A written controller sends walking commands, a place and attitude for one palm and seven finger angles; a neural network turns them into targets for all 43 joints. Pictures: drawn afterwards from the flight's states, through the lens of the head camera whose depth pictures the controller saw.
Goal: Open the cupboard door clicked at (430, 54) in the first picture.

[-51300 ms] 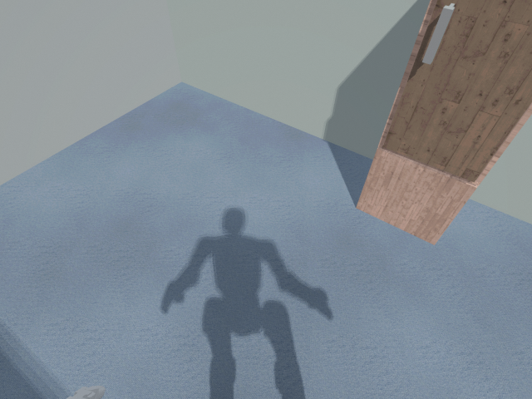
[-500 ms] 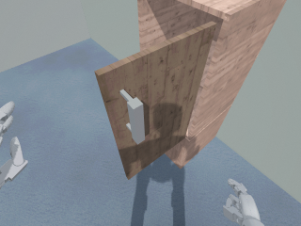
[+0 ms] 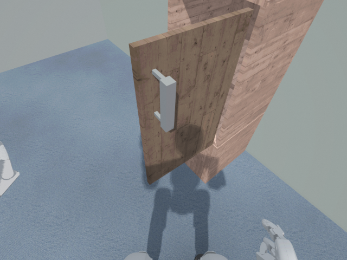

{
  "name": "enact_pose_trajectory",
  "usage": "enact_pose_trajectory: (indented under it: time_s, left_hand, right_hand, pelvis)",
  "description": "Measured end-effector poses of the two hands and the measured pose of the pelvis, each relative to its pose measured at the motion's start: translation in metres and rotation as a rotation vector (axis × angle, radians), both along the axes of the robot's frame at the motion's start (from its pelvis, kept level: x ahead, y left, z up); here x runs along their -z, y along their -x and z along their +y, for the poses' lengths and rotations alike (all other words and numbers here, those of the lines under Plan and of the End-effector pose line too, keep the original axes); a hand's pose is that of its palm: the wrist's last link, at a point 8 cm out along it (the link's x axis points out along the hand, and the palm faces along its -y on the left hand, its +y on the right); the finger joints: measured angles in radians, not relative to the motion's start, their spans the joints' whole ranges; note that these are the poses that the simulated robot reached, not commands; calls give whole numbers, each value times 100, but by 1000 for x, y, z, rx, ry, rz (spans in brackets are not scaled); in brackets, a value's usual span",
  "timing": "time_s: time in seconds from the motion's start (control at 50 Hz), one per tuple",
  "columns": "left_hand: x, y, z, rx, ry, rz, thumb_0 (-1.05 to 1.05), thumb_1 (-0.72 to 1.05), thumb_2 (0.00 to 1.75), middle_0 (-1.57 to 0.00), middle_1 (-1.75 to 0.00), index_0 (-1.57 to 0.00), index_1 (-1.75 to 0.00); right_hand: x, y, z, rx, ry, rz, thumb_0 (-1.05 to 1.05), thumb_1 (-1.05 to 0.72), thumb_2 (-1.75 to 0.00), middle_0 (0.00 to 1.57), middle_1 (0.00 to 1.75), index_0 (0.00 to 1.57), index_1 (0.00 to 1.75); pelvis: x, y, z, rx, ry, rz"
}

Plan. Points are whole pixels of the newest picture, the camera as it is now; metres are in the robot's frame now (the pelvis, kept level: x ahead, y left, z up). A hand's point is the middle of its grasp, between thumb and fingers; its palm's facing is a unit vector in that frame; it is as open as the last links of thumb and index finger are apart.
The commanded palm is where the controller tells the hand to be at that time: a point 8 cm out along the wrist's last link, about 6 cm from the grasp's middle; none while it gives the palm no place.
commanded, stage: step back with the hand held close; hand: left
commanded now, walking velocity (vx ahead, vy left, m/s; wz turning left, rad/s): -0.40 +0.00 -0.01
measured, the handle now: (162, 101) +0.44 +0.06 +0.13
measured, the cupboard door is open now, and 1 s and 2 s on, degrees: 87 87 87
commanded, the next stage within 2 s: stop stepping back and stand still in 0.50 s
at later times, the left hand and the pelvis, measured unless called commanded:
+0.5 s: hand out of the picture +0.09 +0.27 +0.21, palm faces +0.57 -0.71 -0.43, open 7.4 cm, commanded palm +0.01 +0.30 +0.20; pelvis -0.09 -0.01 -0.01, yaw +6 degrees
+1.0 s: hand out of the picture -0.01 +0.23 +0.19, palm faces +0.34 -0.78 -0.53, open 7.4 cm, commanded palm -0.06 +0.28 +0.20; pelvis -0.21 -0.02 +0.02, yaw -2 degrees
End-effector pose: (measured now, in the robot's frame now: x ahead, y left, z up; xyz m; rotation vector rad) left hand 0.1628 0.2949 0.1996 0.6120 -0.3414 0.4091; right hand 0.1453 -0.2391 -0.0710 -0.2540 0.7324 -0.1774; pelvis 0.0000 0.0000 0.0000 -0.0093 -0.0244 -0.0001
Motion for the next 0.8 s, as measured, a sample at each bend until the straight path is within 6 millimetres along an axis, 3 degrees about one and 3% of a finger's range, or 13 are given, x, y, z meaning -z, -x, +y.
enact_pose_trajectory:
  time_s: [0.22, 0.38, 0.52, 0.62, 0.74, 0.8]
  left_hand:
    - [0, 42, 0, -36, -74, -47, 1, 88, 90, -21, -31, -21, -30]
    - [1, 81, 4, -1, -39, -85, 1, 88, 90, -21, -31, -21, -30]
    - [-22, 125, 11, -57, -23, -155, 1, 88, 90, -21, -31, -21, -30]
    - [-16, 154, -8, -56, -11, -113, 1, 89, 90, -20, -31, -21, -30]
    - [-16, 156, -18, 27, 56, -8, 1, 88, 90, -21, -31, -21, -30]
    - [-8, 156, -11, 54, 48, 29, 1, 88, 90, -21, -31, -21, -30]
  right_hand:
    - [10, 13, -4, -52, 1, -28, 2, -90, -90, 20, 30, 21, 30]
    - [9, 31, 3, -77, 37, -25, 1, -91, -90, 20, 30, 21, 30]
    - [6, 64, 22, -87, -63, -48, 1, -91, -90, 20, 30, 21, 30]
    - [8, 84, 25, -147, -110, -70, 1, -90, -90, 20, 30, 21, 30]
    - [-17, 129, 15, -79, -63, -18, 2, -90, -90, 20, 30, 21, 30]
    - [-24, 147, 4, -29, -15, -81, 2, -90, -90, 20, 30, 21, 30]
  pelvis:
    - [14, 28, -8, -71, -21, -24]
    - [18, 67, 1, -71, 9, -29]
    - [8, 99, -10, -93, 65, -13]
    - [9, 133, -22, -8, -14, 58]
    - [-20, 155, -15, 17, -52, 52]
    - [-14, 164, -6, 10, -2, 62]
